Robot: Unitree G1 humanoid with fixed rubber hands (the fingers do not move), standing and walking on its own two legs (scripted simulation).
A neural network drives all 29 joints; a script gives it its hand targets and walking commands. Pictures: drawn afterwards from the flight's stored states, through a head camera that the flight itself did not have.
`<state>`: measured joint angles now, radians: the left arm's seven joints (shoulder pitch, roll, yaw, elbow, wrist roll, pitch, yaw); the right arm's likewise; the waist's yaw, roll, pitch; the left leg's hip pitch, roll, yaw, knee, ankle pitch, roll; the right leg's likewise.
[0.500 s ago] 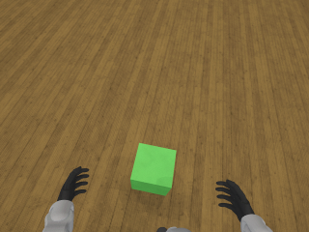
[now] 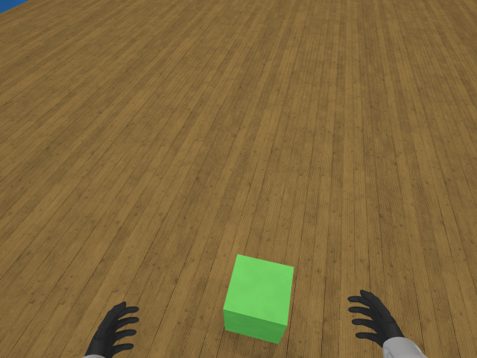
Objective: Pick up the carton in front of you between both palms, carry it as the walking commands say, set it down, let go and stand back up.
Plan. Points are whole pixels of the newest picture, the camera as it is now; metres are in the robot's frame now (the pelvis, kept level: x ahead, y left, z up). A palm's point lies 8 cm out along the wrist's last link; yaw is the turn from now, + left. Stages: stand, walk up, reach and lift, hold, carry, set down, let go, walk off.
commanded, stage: let go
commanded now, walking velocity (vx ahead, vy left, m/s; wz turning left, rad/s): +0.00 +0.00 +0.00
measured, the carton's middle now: (258, 299) +0.43 -0.08 -0.65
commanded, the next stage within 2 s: stand in 0.12 s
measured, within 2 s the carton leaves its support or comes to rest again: neither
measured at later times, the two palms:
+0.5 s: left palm out of the picture +0.12 +0.22 -0.11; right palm out of the picture +0.12 -0.29 -0.12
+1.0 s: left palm out of the picture +0.10 +0.21 -0.12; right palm out of the picture +0.05 -0.30 -0.14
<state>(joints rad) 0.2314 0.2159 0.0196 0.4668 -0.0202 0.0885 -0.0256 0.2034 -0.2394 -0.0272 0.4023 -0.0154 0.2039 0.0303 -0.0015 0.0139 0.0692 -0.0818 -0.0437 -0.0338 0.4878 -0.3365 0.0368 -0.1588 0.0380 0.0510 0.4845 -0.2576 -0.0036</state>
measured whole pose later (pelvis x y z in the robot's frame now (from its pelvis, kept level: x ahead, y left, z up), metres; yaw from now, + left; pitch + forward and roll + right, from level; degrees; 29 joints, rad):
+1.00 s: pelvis +0.05 -0.04 -0.01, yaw -4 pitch +2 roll +1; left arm 0.36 0.22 -0.01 0.84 0.02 -0.01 0.04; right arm 0.37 -0.28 0.02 0.87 -0.01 0.01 -0.06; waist -0.01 0.03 -0.05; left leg -0.13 0.03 0.05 0.52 -0.43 -0.03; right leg -0.28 0.10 0.09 0.61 -0.36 -0.07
